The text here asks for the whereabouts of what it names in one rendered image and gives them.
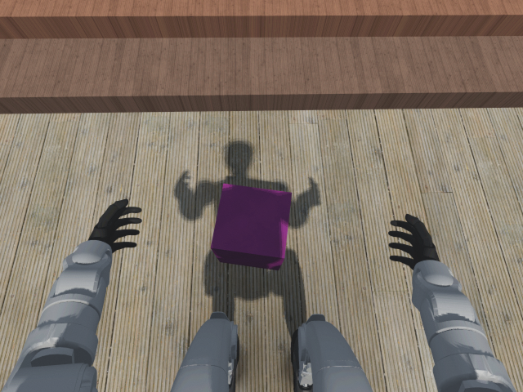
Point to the robot right hand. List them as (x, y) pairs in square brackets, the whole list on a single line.
[(422, 248)]

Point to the right robot forearm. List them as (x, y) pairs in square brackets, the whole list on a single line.
[(464, 362)]

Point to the carton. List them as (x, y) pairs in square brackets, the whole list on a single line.
[(251, 226)]

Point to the robot left hand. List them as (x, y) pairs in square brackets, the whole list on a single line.
[(105, 229)]

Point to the robot right foot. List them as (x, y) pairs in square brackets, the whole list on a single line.
[(295, 363)]

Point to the left robot forearm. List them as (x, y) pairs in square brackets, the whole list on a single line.
[(66, 331)]

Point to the robot left upper arm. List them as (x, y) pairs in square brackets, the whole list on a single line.
[(74, 377)]

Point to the right robot shin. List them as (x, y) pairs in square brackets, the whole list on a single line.
[(305, 375)]

